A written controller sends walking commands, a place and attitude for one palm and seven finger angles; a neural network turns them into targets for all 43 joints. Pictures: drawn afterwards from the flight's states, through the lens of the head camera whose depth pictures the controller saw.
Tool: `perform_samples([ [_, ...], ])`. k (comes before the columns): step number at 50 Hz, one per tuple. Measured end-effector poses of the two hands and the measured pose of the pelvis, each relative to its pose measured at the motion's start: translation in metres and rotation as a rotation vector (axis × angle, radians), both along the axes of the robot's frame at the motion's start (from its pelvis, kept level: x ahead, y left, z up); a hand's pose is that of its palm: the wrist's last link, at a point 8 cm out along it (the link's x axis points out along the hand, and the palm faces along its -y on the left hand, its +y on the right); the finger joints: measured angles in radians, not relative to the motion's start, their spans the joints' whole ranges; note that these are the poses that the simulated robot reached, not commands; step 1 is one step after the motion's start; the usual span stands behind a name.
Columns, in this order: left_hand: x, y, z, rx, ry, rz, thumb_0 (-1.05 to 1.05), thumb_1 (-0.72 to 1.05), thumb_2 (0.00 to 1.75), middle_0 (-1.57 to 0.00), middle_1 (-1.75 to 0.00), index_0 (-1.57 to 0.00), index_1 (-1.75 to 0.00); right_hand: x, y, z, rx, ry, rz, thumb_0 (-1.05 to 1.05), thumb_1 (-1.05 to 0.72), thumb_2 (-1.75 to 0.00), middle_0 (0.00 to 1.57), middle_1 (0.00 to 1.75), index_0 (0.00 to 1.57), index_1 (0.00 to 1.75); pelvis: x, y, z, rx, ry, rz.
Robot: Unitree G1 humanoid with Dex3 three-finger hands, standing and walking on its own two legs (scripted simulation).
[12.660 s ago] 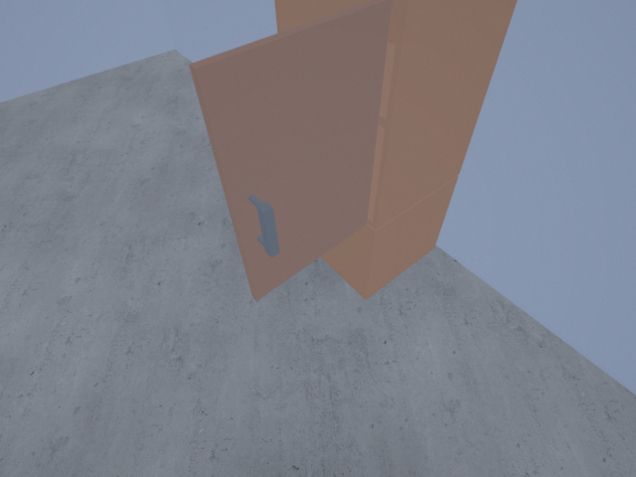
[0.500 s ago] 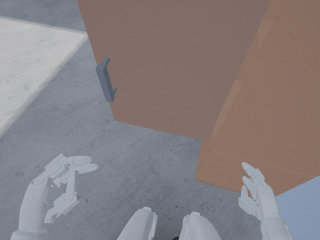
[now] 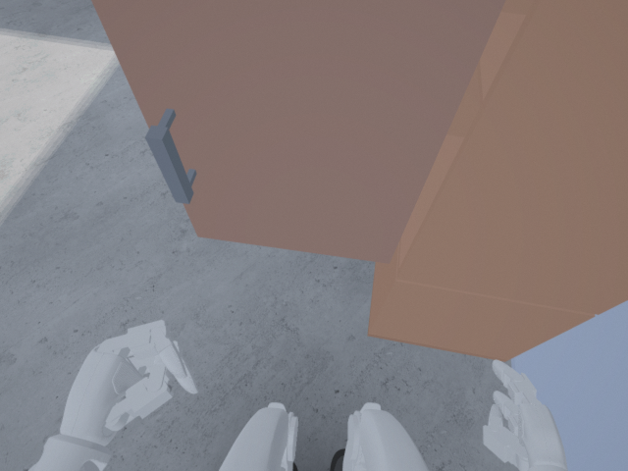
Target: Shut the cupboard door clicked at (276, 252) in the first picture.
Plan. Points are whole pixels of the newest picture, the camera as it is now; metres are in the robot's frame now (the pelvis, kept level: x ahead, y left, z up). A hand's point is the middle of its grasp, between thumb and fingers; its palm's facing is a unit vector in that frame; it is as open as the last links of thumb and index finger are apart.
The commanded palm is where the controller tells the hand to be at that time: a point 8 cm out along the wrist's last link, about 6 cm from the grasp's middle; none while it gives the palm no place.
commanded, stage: raise the hand and make a fist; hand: left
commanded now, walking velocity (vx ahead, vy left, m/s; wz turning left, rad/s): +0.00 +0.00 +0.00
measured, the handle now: (176, 158) +0.50 +0.24 +0.05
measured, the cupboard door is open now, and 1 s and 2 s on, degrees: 92 92 92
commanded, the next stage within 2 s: bring the fist close to the handle in 0.80 s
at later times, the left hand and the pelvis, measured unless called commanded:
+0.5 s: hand (126, 363) +0.22 +0.21 +0.05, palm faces -0.05 -1.00 -0.03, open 3.1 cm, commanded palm +0.20 +0.26 +0.05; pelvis +0.00 +0.02 +0.01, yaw +0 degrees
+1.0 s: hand (146, 364) +0.22 +0.20 +0.05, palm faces -0.07 -1.00 -0.04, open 3.1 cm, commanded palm +0.22 +0.26 +0.05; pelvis +0.00 +0.01 +0.01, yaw +0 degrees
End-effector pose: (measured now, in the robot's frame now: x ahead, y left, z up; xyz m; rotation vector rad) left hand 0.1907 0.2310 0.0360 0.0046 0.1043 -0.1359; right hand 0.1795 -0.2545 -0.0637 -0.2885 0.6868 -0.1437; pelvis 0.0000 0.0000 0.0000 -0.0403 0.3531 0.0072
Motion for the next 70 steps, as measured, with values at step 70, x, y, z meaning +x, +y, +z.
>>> perform_samples([
  [70, 0.102, 0.034, 0.027, 0.035, -0.113, 0.083, 0.01, 0.90, 0.90, -1.30, -1.50, -1.30, -1.50, -0.022, 0.007, -0.003, 0.036, 0.133, -0.007, 0.02, -0.90, -0.90, 0.20, 0.30, 0.21, 0.30, 0.006, -0.001, 0.013, -0.006, 0.010, 0.000],
])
